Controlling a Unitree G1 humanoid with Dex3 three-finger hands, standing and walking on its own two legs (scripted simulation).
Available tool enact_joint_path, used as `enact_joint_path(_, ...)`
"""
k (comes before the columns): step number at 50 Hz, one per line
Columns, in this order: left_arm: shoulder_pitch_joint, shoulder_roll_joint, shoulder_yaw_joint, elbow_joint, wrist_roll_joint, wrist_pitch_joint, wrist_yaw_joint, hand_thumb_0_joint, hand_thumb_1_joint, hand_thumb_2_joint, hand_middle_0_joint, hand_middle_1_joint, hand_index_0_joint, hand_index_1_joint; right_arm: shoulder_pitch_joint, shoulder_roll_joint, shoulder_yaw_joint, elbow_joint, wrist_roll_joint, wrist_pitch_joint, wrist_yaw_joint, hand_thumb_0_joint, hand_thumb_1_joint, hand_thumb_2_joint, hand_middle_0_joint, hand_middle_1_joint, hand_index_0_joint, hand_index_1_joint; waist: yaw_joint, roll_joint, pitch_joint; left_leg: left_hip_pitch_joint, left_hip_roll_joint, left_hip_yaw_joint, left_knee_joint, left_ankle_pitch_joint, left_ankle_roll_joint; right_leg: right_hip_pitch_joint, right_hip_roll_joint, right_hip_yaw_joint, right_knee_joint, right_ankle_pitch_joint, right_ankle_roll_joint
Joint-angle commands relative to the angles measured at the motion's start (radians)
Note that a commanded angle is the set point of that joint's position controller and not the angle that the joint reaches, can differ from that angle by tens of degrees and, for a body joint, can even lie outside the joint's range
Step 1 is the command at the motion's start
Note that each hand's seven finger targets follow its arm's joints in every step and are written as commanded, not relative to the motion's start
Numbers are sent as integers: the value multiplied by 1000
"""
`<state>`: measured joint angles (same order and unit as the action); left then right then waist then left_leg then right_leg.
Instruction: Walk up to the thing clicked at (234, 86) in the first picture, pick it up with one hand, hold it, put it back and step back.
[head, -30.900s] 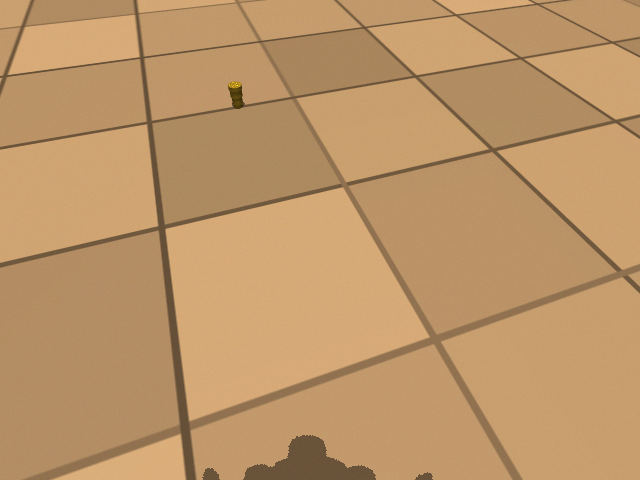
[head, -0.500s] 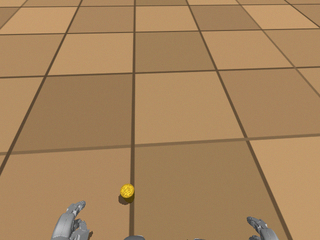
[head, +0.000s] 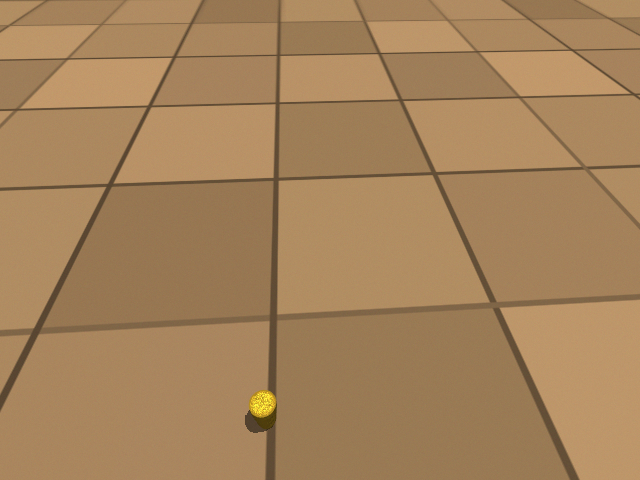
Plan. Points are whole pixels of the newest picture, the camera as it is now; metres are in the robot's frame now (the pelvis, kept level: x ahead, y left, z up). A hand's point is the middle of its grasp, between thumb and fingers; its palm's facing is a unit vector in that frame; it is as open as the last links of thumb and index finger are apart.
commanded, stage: stand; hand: left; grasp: from above
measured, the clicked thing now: (264, 412) +0.45 +0.20 -0.71
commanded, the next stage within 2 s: step back in 1.84 s
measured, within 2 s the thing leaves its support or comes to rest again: neither
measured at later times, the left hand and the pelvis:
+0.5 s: hand out of the picture +0.03 +0.23 -0.16, palm faces +0.02 -0.94 -0.34, open 7.4 cm; pelvis -0.01 -0.02 +0.00, yaw +0 degrees
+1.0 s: hand out of the picture +0.10 +0.21 -0.15, palm faces +0.03 -0.94 -0.33, open 7.4 cm; pelvis +0.02 -0.02 +0.01, yaw +0 degrees
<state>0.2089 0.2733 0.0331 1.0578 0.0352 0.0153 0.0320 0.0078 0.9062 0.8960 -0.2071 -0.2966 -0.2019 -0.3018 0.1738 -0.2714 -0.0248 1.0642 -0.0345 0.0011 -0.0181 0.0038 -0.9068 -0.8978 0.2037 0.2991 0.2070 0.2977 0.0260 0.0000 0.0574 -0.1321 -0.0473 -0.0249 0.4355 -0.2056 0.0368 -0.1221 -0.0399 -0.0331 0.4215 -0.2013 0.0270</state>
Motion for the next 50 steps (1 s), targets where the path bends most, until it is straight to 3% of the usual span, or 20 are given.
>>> enact_joint_path(1, -53, 187, 36, -36, -1, -32, 9, 0, 900, 900, -200, -300, -200, -301, -51, -198, -47, -49, 5, -22, -10, 0, -900, -900, 200, 300, 200, 300, -11, 16, 26, -74, 121, -151, -166, -59, -4, -4, -64, 77, -111, -54, -28)
enact_joint_path(2, -54, 192, 37, -29, -2, -30, 7, 0, 900, 900, -200, -300, -200, -301, -48, -206, -49, -43, 4, -20, -11, 0, -900, -900, 200, 300, 200, 300, -12, 32, 30, -84, 127, -158, -185, -118, -2, -8, -61, 77, -104, -67, -28)
enact_joint_path(7, -47, 195, 34, -3, -2, -29, 3, 0, 900, 900, -200, -300, -200, -301, -54, -207, -45, -30, 5, -18, -7, 0, -900, -900, 200, 300, 200, 300, -5, 32, 25, -104, 131, -165, -206, -163, -3, 9, -64, 80, -110, -84, -30)
enact_joint_path(13, -63, 211, 30, 10, -4, -35, 2, 0, 900, 900, -200, -300, -200, -301, -56, -215, -41, -17, 8, -20, -4, 0, -900, -900, 200, 300, 200, 300, -12, 10, 1, -51, 128, -150, -182, -88, -1, -13, -79, 96, -141, -85, -35)
enact_joint_path(15, -60, 210, 28, 18, -6, -34, 2, 0, 900, 900, -200, -300, -200, -301, -52, -221, -39, -11, 8, -19, -3, 0, -900, -900, 200, 300, 200, 300, -13, 24, 34, -96, 134, -163, -200, -150, 0, -15, -70, 87, -136, -115, -30)
enact_joint_path(19, -68, 224, 29, 23, -6, -37, -1, 0, 900, 900, -200, -300, -200, -301, -57, -216, -35, -11, 10, -19, -1, 0, -900, -900, 200, 300, 200, 300, -15, -6, 7, -49, 129, -145, -172, -67, 2, -24, -84, 101, -154, -106, -37)
enact_joint_path(22, -70, 230, 28, 27, -9, -36, -1, 0, 900, 900, -200, -300, -200, -301, -41, -221, -33, 1, 9, -15, 1, 0, -900, -900, 200, 300, 200, 300, -19, 2, 38, -74, 125, -146, -175, -118, 2, -45, -81, 110, -170, -156, -35)
enact_joint_path(25, -76, 233, 27, 28, -9, -38, -2, 0, 900, 900, -200, -300, -200, -301, -41, -218, -30, 0, 12, -16, 3, 0, -900, -900, 200, 300, 200, 300, -20, -17, 25, -58, 124, -136, -157, -58, 4, -45, -91, 117, -184, -167, -39)
enact_joint_path(33, -97, 236, 31, 29, -15, -41, -6, 0, 900, 900, -200, -300, -200, -301, -49, -226, -24, 5, 10, -24, -1, 0, -900, -900, 200, 300, 200, 300, -18, 12, -26, -36, 134, -127, -156, 27, 0, 6, -88, 109, -159, -29, -42)
enact_joint_path(38, -97, 223, 31, 35, -20, -43, -6, 0, 900, 900, -200, -300, -200, -301, -51, -229, -19, 14, 14, -32, -8, 0, -900, -900, 200, 300, 200, 300, -12, 13, -75, 10, 149, -119, -140, 206, -2, 70, -93, 93, -137, 142, -42)
enact_joint_path(41, -111, 228, 32, 31, -22, -44, -6, 0, 900, 900, -200, -300, -200, -301, -53, -235, -19, 17, 15, -34, -10, 0, -900, -900, 200, 300, 200, 300, -16, 8, -92, 35, 152, -111, -135, 264, -6, 83, -94, 90, -131, 222, -39)
enact_joint_path(43, -114, 225, 32, 34, -22, -42, -4, 0, 900, 900, -200, -300, -200, -301, -61, -238, -19, 18, 16, -33, -12, 0, -900, -900, 200, 300, 200, 300, -14, 8, -85, 42, 154, -111, -138, 280, -6, 84, -95, 84, -134, 231, -37)
enact_joint_path(46, -124, 226, 31, 40, -22, -38, -4, 0, 900, 900, -200, -300, -200, -301, -63, -231, -16, 22, 16, -29, -12, 0, -900, -900, 200, 300, 200, 300, -18, 1, -50, 21, 154, -116, -164, 230, -12, 68, -87, 78, -147, 167, -36)
enact_joint_path(48, -132, 232, 33, 34, -21, -41, -5, 0, 900, 900, -200, -300, -200, -301, -69, -242, -18, 19, 15, -30, -11, 0, -900, -900, 200, 300, 200, 300, -18, 0, -73, 32, 156, -110, -155, 247, -10, 85, -94, 84, -149, 206, -35)
enact_joint_path(50, -139, 233, 34, 37, -23, -41, -6, 0, 900, 900, -200, -300, -200, -301, -71, -242, -16, 20, 15, -31, -13, 0, -900, -900, 200, 300, 200, 300, -19, 0, -56, 24, 157, -110, -159, 229, -12, 79, -92, 87, -151, 182, -34)
